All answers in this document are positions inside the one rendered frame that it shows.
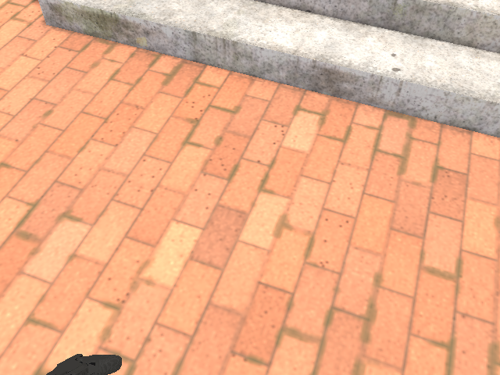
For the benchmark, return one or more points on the left robot hand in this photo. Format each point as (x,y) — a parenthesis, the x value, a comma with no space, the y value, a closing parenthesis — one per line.
(88,365)

